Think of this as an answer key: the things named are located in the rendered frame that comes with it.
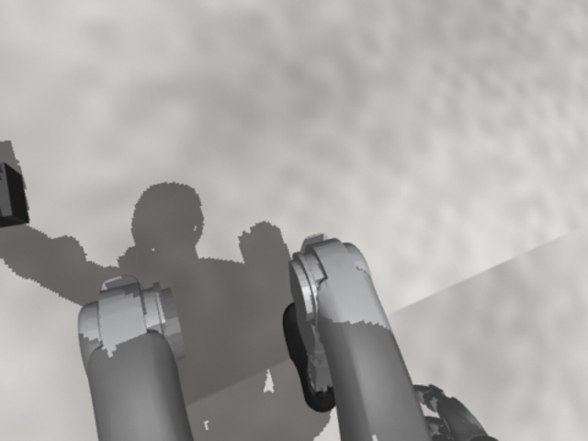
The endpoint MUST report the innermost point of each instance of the small box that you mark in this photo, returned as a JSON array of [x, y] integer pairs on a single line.
[[13, 206]]

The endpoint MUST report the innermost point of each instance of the right robot foot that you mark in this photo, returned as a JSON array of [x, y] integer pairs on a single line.
[[319, 401]]

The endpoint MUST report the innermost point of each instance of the right robot hand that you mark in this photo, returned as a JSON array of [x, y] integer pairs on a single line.
[[456, 422]]

